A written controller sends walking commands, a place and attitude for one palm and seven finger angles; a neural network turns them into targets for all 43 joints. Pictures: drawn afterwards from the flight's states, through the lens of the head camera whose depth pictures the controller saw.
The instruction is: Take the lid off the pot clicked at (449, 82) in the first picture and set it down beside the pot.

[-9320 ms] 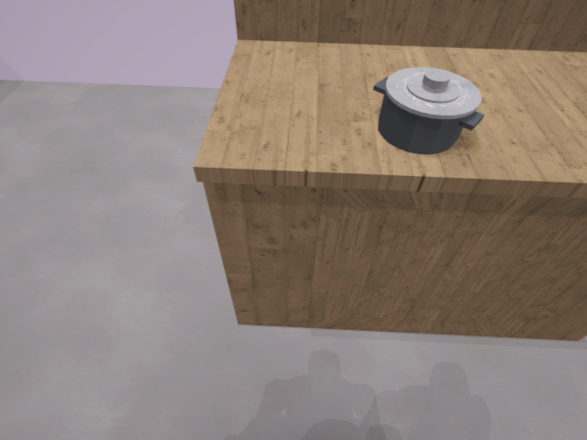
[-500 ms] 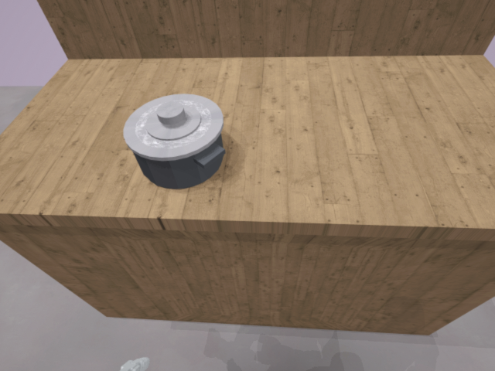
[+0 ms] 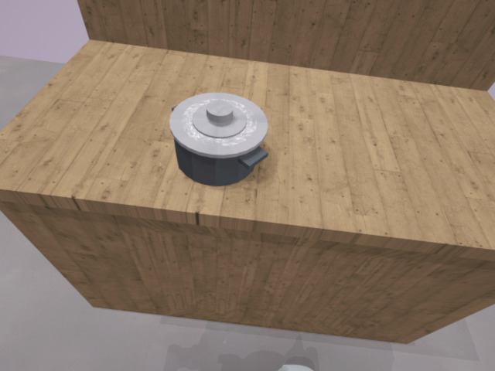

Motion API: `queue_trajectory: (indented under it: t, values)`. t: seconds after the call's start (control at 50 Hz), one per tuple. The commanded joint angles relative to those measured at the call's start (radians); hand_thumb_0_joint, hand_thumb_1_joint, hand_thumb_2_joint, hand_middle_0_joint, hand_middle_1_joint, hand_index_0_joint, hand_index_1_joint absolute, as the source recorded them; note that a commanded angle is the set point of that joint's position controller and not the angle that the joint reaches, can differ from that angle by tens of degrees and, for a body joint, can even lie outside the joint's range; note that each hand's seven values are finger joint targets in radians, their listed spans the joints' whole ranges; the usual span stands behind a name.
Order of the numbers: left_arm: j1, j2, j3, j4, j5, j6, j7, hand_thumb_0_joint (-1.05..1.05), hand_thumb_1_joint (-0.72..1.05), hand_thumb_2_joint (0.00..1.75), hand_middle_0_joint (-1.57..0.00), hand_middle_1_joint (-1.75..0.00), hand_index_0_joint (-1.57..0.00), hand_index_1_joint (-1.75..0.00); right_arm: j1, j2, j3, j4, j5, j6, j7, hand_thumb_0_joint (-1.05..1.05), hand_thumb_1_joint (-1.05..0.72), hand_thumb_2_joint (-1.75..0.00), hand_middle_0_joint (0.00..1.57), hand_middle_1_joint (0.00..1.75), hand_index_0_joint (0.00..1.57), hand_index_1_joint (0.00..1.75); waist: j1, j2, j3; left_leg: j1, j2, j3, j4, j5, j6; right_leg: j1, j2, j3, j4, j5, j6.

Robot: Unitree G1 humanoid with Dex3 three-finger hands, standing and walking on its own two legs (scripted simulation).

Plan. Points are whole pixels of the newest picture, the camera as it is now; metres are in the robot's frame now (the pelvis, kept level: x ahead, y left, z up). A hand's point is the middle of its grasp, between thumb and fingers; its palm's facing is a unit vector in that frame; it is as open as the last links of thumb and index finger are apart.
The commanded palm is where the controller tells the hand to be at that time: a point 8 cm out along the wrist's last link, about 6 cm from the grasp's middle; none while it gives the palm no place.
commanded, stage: come to a stop and stand still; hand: left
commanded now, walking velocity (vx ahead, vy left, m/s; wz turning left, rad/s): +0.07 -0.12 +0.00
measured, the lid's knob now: (219, 111) +0.52 +0.10 +0.13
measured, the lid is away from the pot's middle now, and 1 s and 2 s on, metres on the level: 0.01 0.01 0.01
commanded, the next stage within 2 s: look again from close up in 1.34 s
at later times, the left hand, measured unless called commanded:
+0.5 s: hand out of the picture +0.00 +0.11 -0.17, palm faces +0.04 -0.98 -0.21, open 7.3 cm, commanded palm none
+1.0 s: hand out of the picture +0.01 +0.12 -0.18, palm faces +0.06 -0.98 -0.20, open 7.3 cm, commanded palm none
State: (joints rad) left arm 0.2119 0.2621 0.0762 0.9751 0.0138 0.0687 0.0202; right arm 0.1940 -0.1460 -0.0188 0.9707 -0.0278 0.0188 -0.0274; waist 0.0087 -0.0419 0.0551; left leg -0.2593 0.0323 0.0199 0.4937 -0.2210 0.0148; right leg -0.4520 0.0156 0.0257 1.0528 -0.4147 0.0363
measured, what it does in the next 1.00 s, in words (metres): steps on the spot: right foot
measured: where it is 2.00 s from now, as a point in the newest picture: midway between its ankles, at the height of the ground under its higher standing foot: outside the picture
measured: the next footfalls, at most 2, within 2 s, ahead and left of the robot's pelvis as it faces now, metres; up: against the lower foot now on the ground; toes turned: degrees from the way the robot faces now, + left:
right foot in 0.28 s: -0.02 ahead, -0.15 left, +0.00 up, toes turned +0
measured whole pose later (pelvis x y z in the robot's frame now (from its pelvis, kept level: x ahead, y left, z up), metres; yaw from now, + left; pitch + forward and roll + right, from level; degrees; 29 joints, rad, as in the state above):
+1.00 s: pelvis +0.01 -0.05 +0.00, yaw +0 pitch -2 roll +1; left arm 0.27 0.14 0.02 1.11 0.00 0.00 0.04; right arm 0.21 -0.16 -0.02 1.13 -0.01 0.00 -0.04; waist 0.01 0.00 0.06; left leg -0.21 0.05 -0.01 0.46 -0.22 -0.06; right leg -0.07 0.00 -0.02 0.46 -0.36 -0.02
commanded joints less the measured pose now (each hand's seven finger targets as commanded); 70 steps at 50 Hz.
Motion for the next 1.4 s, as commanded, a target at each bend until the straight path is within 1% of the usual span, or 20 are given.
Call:
queue_trajectory:
  t: [0.0,0.06,0.12,0.16,0.2,0.22,0.24,0.26,0.28,0.3,0.34,0.36,0.42,0.48,0.66,0.8,1.02,1.06,1.24,1.38]
  values:
    - [0.051,0.046,0.006,-0.042,0.004,-0.013,-0.017,0.00,0.90,0.90,-0.20,-0.30,-0.20,-0.30,0.035,-0.195,-0.046,-0.045,0.001,-0.016,-0.020,0.00,-0.90,-0.90,0.20,0.30,0.20,0.30,-0.028,0.196,-0.037,0.075,0.239,-0.222,-0.284,-0.009,0.115,-0.048,-0.034,0.025,-0.017,0.028,0.010]
    - [0.027,0.030,-0.005,-0.048,0.003,-0.019,-0.020,0.00,0.90,0.90,-0.20,-0.30,-0.20,-0.30,0.083,-0.196,-0.052,-0.028,0.003,-0.017,-0.019,0.00,-0.90,-0.90,0.20,0.30,0.20,0.30,-0.052,0.201,-0.036,0.136,0.248,-0.246,-0.289,-0.011,0.125,-0.035,-0.046,-0.005,-0.148,-0.018,0.006]
    - [0.027,0.008,-0.018,-0.034,-0.002,-0.028,-0.020,0.00,0.90,0.90,-0.20,-0.30,-0.20,-0.30,0.104,-0.215,-0.056,-0.010,0.000,-0.014,-0.014,0.00,-0.90,-0.90,0.20,0.30,0.20,0.30,-0.064,0.240,-0.066,0.137,0.248,-0.256,-0.283,-0.017,0.126,0.058,-0.048,-0.033,-0.303,-0.068,-0.006]
    - [0.066,-0.008,-0.025,-0.010,-0.007,-0.039,-0.017,0.00,0.90,0.90,-0.20,-0.30,-0.20,-0.30,0.088,-0.208,-0.056,0.001,0.002,-0.014,-0.010,0.00,-0.90,-0.90,0.20,0.30,0.20,0.30,-0.046,0.239,-0.066,0.095,0.225,-0.245,-0.268,-0.014,0.115,0.150,-0.033,-0.054,-0.426,-0.041,-0.019]
    - [0.160,-0.008,-0.026,0.035,-0.008,-0.051,-0.011,0.00,0.90,0.90,-0.20,-0.30,-0.20,-0.30,0.071,-0.199,-0.055,0.012,0.010,-0.012,-0.008,0.00,-0.90,-0.90,0.20,0.30,0.20,0.30,-0.006,0.201,-0.092,0.042,0.173,-0.192,-0.211,-0.056,0.066,0.296,-0.030,-0.083,-0.653,0.137,-0.022]
    - [0.174,0.017,-0.025,0.050,-0.004,-0.060,-0.004,0.00,0.90,0.90,-0.20,-0.30,-0.20,-0.30,0.078,-0.160,-0.049,0.022,0.017,-0.013,-0.005,0.00,-0.90,-0.90,0.20,0.30,0.20,0.30,-0.005,0.132,-0.073,-0.009,0.117,-0.137,-0.143,-0.053,0.023,0.356,-0.070,-0.034,-0.748,0.193,-0.033]
    - [0.160,0.061,-0.023,0.050,-0.001,-0.069,0.004,0.00,0.90,0.90,-0.20,-0.30,-0.20,-0.30,0.080,-0.104,-0.036,0.023,0.025,-0.014,-0.001,0.00,-0.90,-0.90,0.20,0.30,0.20,0.30,-0.013,0.004,-0.040,-0.070,0.048,-0.060,-0.043,-0.070,-0.022,0.343,-0.184,0.119,-0.808,0.160,-0.079]
    - [0.110,0.102,-0.023,0.037,-0.006,-0.072,0.005,0.00,0.90,0.90,-0.20,-0.30,-0.20,-0.30,0.072,-0.061,-0.018,0.019,0.025,-0.010,0.005,0.00,-0.90,-0.90,0.20,0.30,0.20,0.30,-0.027,-0.065,-0.004,-0.063,0.014,-0.026,-0.023,-0.126,-0.041,0.251,-0.270,0.170,-0.865,0.097,-0.121]
    - [0.079,0.102,-0.025,0.036,-0.005,-0.075,0.004,0.00,0.90,0.90,-0.20,-0.30,-0.20,-0.30,0.056,-0.067,-0.015,0.019,0.015,-0.007,0.008,0.00,-0.90,-0.90,0.20,0.30,0.20,0.30,-0.030,-0.090,0.002,-0.013,0.005,-0.020,-0.019,-0.089,-0.044,0.173,-0.261,0.179,-0.859,0.090,-0.134]
    - [0.070,0.088,-0.023,0.045,-0.006,-0.086,0.007,0.00,0.90,0.90,-0.20,-0.30,-0.20,-0.30,0.059,-0.072,-0.013,0.035,0.006,-0.009,0.006,0.00,-0.90,-0.90,0.20,0.30,0.20,0.30,-0.025,-0.208,0.019,-0.018,0.008,-0.024,-0.002,-0.042,-0.039,0.179,-0.224,0.159,-0.839,0.206,-0.134]
    - [0.061,0.033,-0.039,0.064,-0.012,-0.092,0.010,0.00,0.90,0.90,-0.20,-0.30,-0.20,-0.30,0.107,-0.087,-0.012,0.086,0.010,-0.018,0.001,0.00,-0.90,-0.90,0.20,0.30,0.20,0.30,-0.045,-0.117,0.002,0.053,0.023,-0.037,-0.044,0.084,-0.039,0.210,-0.181,0.082,-0.748,0.386,-0.117]
    - [0.074,0.034,-0.040,0.069,-0.016,-0.092,0.010,0.00,0.90,0.90,-0.20,-0.30,-0.20,-0.30,0.119,-0.091,-0.011,0.100,0.014,-0.023,-0.001,0.00,-0.90,-0.90,0.20,0.30,0.20,0.30,-0.035,-0.086,-0.018,0.065,0.030,-0.050,-0.064,0.143,-0.036,0.242,-0.156,0.058,-0.727,0.403,-0.103]
    - [0.090,0.017,-0.038,0.086,-0.016,-0.084,0.015,0.00,0.90,0.90,-0.20,-0.30,-0.20,-0.30,0.104,-0.092,-0.011,0.126,0.015,-0.017,-0.003,0.00,-0.90,-0.90,0.20,0.30,0.20,0.30,-0.025,-0.026,0.050,0.084,0.039,-0.049,-0.056,0.117,-0.042,0.169,-0.142,0.061,-0.769,0.220,-0.088]
    - [0.103,0.014,-0.035,0.101,-0.017,-0.081,0.013,0.00,0.90,0.90,-0.20,-0.30,-0.20,-0.30,0.107,-0.077,-0.009,0.139,0.014,-0.014,-0.005,0.00,-0.90,-0.90,0.20,0.30,0.20,0.30,-0.022,0.009,0.075,0.079,0.039,-0.048,-0.051,0.117,-0.042,0.160,-0.137,0.071,-0.785,0.180,-0.095]
    - [0.135,-0.002,-0.033,0.113,-0.015,-0.084,0.016,0.00,0.90,0.90,-0.20,-0.30,-0.20,-0.30,0.106,-0.077,-0.013,0.147,0.017,-0.023,-0.014,0.00,-0.90,-0.90,0.20,0.30,0.20,0.30,-0.010,0.014,0.009,0.105,0.053,-0.054,-0.048,0.206,-0.032,0.243,-0.118,0.039,-0.720,0.361,-0.083]
    - [0.137,-0.008,-0.032,0.111,-0.012,-0.084,0.019,0.00,0.90,0.90,-0.20,-0.30,-0.20,-0.30,0.086,-0.087,-0.014,0.144,0.019,-0.025,-0.016,0.00,-0.90,-0.90,0.20,0.30,0.20,0.30,-0.013,0.027,0.003,0.121,0.058,-0.057,-0.044,0.251,-0.028,0.256,-0.118,0.031,-0.690,0.431,-0.076]
    - [0.128,0.009,-0.034,0.107,-0.009,-0.083,0.019,0.00,0.90,0.90,-0.20,-0.30,-0.20,-0.30,0.051,-0.113,-0.014,0.126,0.019,-0.029,-0.014,0.00,-0.90,-0.90,0.20,0.30,0.20,0.30,-0.010,0.047,-0.024,0.156,0.065,-0.068,-0.052,0.299,-0.017,0.270,-0.115,0.026,-0.680,0.423,-0.063]
    - [0.125,0.018,-0.033,0.106,-0.010,-0.082,0.019,0.00,0.90,0.90,-0.20,-0.30,-0.20,-0.30,0.042,-0.119,-0.014,0.122,0.020,-0.029,-0.014,0.00,-0.90,-0.90,0.20,0.30,0.20,0.30,-0.005,0.026,-0.016,0.151,0.067,-0.069,-0.053,0.297,-0.016,0.274,-0.112,0.024,-0.685,0.422,-0.062]
    - [0.106,0.025,-0.036,0.103,-0.009,-0.079,0.018,0.00,0.90,0.90,-0.20,-0.30,-0.20,-0.30,0.033,-0.131,-0.009,0.121,0.018,-0.029,-0.008,0.00,-0.90,-0.90,0.20,0.30,0.20,0.30,-0.006,0.046,-0.006,0.146,0.064,-0.082,-0.086,0.262,-0.015,0.268,-0.114,0.023,-0.696,0.338,-0.054]
    - [0.106,0.032,-0.037,0.104,-0.010,-0.081,0.018,0.00,0.90,0.90,-0.20,-0.30,-0.20,-0.30,0.026,-0.136,-0.009,0.119,0.019,-0.030,-0.007,0.00,-0.90,-0.90,0.20,0.30,0.20,0.30,-0.003,0.028,-0.004,0.147,0.061,-0.081,-0.086,0.262,-0.014,0.273,-0.117,0.023,-0.703,0.352,-0.053]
